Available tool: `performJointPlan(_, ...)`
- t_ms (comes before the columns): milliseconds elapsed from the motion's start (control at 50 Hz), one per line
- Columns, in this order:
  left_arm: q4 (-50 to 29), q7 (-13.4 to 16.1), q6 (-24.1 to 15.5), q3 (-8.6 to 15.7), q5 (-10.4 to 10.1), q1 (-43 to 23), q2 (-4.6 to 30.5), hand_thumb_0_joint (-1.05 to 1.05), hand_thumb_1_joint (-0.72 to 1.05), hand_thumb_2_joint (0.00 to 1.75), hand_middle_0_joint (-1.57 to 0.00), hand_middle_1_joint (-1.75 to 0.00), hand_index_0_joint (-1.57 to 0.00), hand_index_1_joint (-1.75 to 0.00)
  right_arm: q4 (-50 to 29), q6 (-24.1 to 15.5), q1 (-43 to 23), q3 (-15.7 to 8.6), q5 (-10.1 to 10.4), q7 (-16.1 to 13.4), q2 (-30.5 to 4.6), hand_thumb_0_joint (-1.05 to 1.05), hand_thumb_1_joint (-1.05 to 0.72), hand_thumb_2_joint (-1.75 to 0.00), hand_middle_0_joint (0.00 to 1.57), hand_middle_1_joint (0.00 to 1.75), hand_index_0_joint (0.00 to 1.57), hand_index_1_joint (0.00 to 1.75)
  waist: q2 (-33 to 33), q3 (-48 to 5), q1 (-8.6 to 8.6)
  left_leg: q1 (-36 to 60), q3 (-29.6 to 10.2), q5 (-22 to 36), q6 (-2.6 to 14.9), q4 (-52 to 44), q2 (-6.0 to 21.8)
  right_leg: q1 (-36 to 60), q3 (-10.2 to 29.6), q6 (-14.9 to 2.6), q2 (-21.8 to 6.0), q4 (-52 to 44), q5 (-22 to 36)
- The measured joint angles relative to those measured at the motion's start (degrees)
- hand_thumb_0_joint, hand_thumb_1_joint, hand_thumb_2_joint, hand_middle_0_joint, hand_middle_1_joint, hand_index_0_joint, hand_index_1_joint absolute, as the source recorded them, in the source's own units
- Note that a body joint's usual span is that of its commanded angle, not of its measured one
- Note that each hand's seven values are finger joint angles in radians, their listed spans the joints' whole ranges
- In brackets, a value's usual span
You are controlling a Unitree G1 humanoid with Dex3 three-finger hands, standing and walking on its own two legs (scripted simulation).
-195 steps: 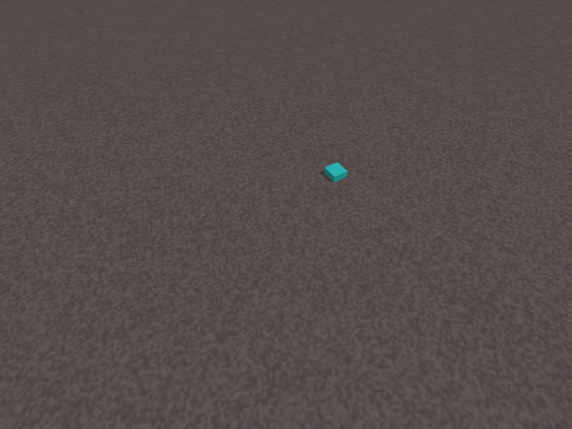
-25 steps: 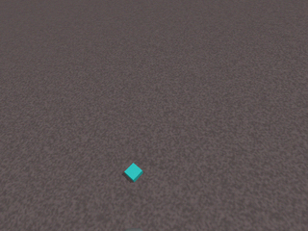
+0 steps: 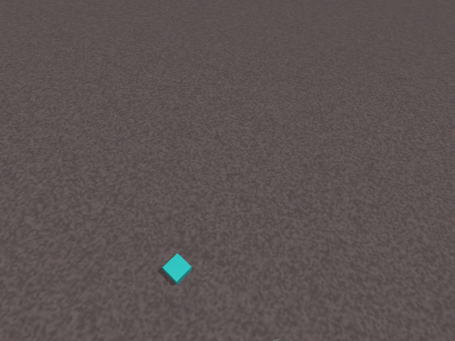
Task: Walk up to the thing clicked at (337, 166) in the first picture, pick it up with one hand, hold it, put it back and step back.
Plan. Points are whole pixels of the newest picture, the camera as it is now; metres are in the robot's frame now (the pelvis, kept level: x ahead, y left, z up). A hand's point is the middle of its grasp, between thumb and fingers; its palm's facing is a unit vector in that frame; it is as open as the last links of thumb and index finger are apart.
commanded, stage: walk up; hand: left
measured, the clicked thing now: (177, 268) +0.52 +0.19 -0.75
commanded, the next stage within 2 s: stand in 1.62 s
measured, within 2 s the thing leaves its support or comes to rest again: neither
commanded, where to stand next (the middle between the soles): +0.08 -0.02 m, yaw +0 degrees
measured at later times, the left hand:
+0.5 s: hand out of the picture +0.14 +0.23 -0.14, palm faces -0.03 -0.94 -0.33, open 7.4 cm
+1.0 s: hand out of the picture +0.13 +0.24 -0.14, palm faces -0.01 -0.94 -0.33, open 7.4 cm
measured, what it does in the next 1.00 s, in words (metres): steps on the spot: right foot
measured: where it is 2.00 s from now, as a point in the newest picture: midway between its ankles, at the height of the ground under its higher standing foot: outside the picture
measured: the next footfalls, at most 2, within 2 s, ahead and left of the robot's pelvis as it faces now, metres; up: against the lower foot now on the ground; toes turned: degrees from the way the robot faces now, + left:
right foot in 0.12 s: +0.09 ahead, -0.15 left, +0.00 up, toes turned -2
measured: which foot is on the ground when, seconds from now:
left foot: down 0.00-1.00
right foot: up 0.00-0.10, down 0.12-1.00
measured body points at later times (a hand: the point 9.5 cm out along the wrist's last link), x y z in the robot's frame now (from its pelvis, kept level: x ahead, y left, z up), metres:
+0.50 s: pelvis +0.03 -0.01 +0.01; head +0.03 -0.01 +0.46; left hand +0.14 +0.28 -0.12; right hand +0.09 -0.31 -0.13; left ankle +0.06 +0.11 -0.73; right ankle +0.05 -0.14 -0.73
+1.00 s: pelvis +0.05 -0.02 +0.02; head +0.05 -0.01 +0.47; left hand +0.13 +0.29 -0.12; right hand +0.14 -0.32 -0.11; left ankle +0.06 +0.11 -0.73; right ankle +0.05 -0.15 -0.73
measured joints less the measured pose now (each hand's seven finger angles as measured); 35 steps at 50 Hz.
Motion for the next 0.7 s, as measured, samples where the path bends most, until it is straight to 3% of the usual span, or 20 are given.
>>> performJointPlan(80, 1.7, 0.3, -0.3, 0.4, 0.3, 0.4, -0.3, 0.01, 0.90, 0.89, -0.21, -0.30, -0.20, -0.30, 0.2, 0.8, 0.0, -0.3, -0.2, -0.2, -1.4, 0.01, -0.90, -0.90, 0.21, 0.30, 0.21, 0.30, 1.3, -0.8, -0.42, 0.2, 0.5, -1.6, -0.36, 1.7, -0.1, 2.1, -0.6, 0.68, -0.3, -8.3, 2.7)
performJointPlan(140, 3.0, 1.0, -0.9, 0.8, 0.6, 0.2, -0.6, 0.00, 0.90, 0.89, -0.21, -0.30, -0.20, -0.30, 1.1, 2.0, -0.7, -0.3, 0.4, -0.4, -2.4, 0.01, -0.90, -0.90, 0.20, 0.30, 0.21, 0.30, 3.1, -0.8, -0.12, -0.9, 0.4, -4.2, -1.24, 5.9, 0.6, 5.4, -1.4, 0.90, 1.1, -15.6, 9.4)
performJointPlan(180, 3.8, 1.3, -1.3, 0.7, 1.1, -0.2, -1.6, 0.00, 0.90, 0.89, -0.21, -0.30, -0.20, -0.30, 2.4, 2.8, -1.4, -0.3, 1.0, -0.8, -2.7, 0.01, -0.91, -0.90, 0.20, 0.30, 0.21, 0.30, 5.3, -0.8, -0.04, -1.1, -1.1, -6.2, -1.40, 7.7, 1.4, 6.2, -2.2, 1.53, 2.2, -15.5, 9.4)
performJointPlan(240, 4.4, 0.9, -0.9, -0.2, 0.9, -1.1, -2.2, 0.01, 0.90, 0.89, -0.21, -0.30, -0.20, -0.30, 4.2, 2.9, -2.0, 0.2, 1.2, -0.9, -1.9, 0.01, -0.91, -0.90, 0.20, 0.30, 0.21, 0.30, 5.2, -1.5, 0.80, 0.0, -1.7, -11.1, -0.91, 6.9, -0.6, 5.9, -1.3, 1.46, 1.3, -15.3, 8.7)
performJointPlan(300, 4.9, 0.8, -0.6, -0.9, 0.5, -3.3, -3.0, 0.01, 0.90, 0.89, -0.21, -0.30, -0.20, -0.30, 6.0, 2.4, -2.9, 0.6, 1.5, -0.6, -1.3, 0.01, -0.91, -0.90, 0.20, 0.30, 0.21, 0.30, 5.6, -0.9, 0.37, 1.7, -1.5, -2.4, -1.59, 2.6, -0.8, 6.8, -1.5, 1.97, 0.9, -16.2, 9.0)
performJointPlan(480, 7.0, 0.4, -0.5, -1.6, -0.4, -9.2, -3.7, 0.01, 0.90, 0.89, -0.21, -0.30, -0.20, -0.30, 11.7, 1.8, -3.6, 2.2, 0.8, -0.1, 1.0, 0.01, -0.91, -0.90, 0.20, 0.30, 0.21, 0.30, 2.9, -2.6, -0.26, 5.5, -1.1, -1.0, -1.95, -3.9, -1.1, 10.4, -1.2, 2.28, 0.7, -22.9, 11.5)
performJointPlan(700, 10.9, 0.3, -0.3, -1.8, -0.6, -12.4, -3.8, 0.00, 0.90, 0.89, -0.21, -0.30, -0.20, -0.30, 15.4, 1.1, -6.1, 1.7, 0.7, -0.9, 0.0, 0.01, -0.91, -0.90, 0.20, 0.30, 0.21, 0.30, 1.7, -2.8, -0.81, 8.5, -1.3, 1.2, -2.08, -9.7, -1.0, 13.9, -1.6, 2.41, 1.0, -29.6, 14.2)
